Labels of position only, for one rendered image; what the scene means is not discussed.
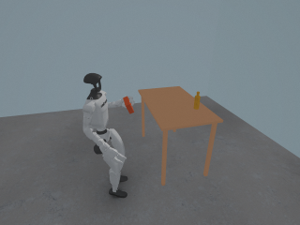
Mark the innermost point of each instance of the robot right upper arm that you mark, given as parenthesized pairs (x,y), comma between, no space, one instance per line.
(88,110)

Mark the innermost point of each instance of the robot left hand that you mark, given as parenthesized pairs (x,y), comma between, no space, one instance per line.
(130,100)

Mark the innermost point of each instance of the right robot forearm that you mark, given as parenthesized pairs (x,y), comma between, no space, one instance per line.
(96,139)

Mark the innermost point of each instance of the right robot thigh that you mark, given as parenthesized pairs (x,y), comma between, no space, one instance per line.
(113,165)

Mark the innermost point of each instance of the sponge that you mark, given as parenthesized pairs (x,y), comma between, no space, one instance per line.
(128,105)

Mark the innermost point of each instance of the right robot shin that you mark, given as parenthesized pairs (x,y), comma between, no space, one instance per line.
(114,180)

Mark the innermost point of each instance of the left robot forearm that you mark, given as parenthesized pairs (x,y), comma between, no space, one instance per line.
(115,104)

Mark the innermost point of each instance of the table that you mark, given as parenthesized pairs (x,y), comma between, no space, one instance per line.
(173,108)

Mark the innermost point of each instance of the robot right hand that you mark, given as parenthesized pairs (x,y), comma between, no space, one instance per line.
(112,153)

